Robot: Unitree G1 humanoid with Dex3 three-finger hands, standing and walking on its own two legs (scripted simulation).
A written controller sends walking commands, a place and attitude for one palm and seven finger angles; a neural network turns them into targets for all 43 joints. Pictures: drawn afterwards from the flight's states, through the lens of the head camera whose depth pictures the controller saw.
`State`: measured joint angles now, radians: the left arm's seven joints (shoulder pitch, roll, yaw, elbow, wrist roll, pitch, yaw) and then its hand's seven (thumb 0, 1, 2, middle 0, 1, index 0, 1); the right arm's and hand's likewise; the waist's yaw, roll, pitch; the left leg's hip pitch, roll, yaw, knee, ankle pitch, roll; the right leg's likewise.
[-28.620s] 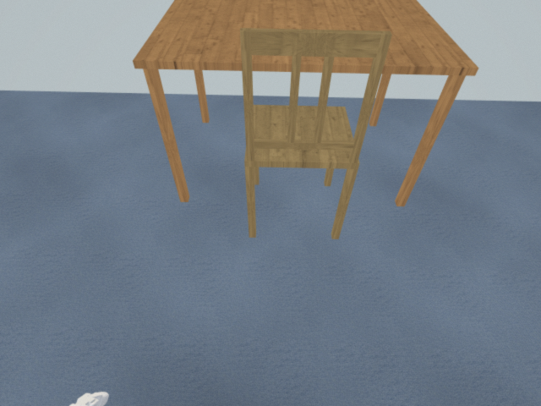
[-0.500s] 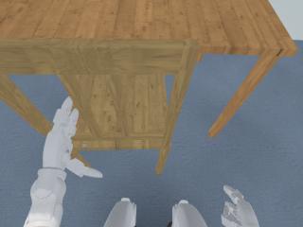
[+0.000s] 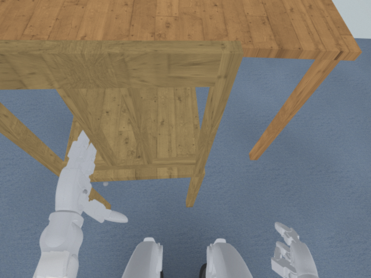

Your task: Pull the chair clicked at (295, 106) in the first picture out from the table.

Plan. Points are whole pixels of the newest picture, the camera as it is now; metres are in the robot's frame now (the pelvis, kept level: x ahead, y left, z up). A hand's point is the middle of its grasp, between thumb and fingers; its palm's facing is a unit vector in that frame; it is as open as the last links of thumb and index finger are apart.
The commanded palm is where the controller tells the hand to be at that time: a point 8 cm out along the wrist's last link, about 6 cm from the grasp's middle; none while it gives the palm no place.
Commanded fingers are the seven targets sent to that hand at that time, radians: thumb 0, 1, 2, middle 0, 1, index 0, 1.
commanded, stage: aim the fingers beside a spindle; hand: left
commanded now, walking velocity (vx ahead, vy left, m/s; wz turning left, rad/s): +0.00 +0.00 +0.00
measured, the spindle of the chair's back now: (95, 134) +0.39 +0.20 +0.04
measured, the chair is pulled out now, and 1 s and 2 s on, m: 0.04 0.05 0.05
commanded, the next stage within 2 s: push the fingers through the gap in 1.56 s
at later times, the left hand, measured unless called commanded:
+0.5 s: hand (90, 174) +0.31 +0.19 +0.04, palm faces +0.04 -1.00 -0.06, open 17.0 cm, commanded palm +0.28 +0.23 +0.02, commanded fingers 0.00 -0.50 0.30 -0.06 -0.08 -0.06 -0.08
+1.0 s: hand (108, 187) +0.30 +0.17 +0.00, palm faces +0.01 -1.00 +0.02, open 16.9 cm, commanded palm +0.29 +0.23 +0.03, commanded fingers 0.00 -0.50 0.30 -0.06 -0.08 -0.06 -0.08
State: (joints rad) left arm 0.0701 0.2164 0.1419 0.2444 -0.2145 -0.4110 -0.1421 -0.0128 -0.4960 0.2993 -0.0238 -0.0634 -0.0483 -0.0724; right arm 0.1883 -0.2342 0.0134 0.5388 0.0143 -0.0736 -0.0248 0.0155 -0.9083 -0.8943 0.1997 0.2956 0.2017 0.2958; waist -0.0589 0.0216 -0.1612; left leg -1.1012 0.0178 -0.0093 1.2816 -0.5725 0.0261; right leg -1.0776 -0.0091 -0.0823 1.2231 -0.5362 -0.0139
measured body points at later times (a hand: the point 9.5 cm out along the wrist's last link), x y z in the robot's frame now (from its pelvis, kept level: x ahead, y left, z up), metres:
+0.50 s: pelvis +0.00 +0.00 +0.00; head +0.10 +0.01 +0.44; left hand +0.30 +0.24 +0.05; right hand +0.17 -0.24 -0.10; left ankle +0.02 +0.10 -0.63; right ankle +0.02 -0.12 -0.63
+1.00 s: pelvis +0.00 +0.00 +0.00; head +0.11 +0.02 +0.44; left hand +0.29 +0.22 +0.00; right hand +0.17 -0.24 -0.09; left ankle +0.02 +0.10 -0.63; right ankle +0.02 -0.12 -0.63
